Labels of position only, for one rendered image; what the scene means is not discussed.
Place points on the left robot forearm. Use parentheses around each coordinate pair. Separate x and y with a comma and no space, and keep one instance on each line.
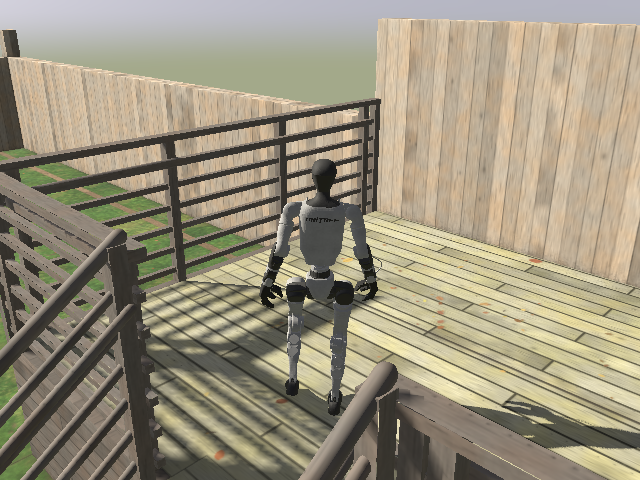
(272,268)

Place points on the robot right hand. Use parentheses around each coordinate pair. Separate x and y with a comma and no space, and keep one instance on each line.
(362,286)

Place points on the left robot upper arm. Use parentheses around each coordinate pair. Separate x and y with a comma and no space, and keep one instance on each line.
(290,211)

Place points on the right robot upper arm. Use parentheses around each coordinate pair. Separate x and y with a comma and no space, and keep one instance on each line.
(353,213)

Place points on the robot left hand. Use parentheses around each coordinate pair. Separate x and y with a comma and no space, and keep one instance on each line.
(265,292)

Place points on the left robot shin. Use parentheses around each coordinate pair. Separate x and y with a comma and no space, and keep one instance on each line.
(293,349)

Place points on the robot head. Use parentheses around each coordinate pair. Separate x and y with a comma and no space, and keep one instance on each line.
(323,174)

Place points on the right robot forearm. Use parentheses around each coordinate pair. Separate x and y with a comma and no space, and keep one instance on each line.
(367,267)

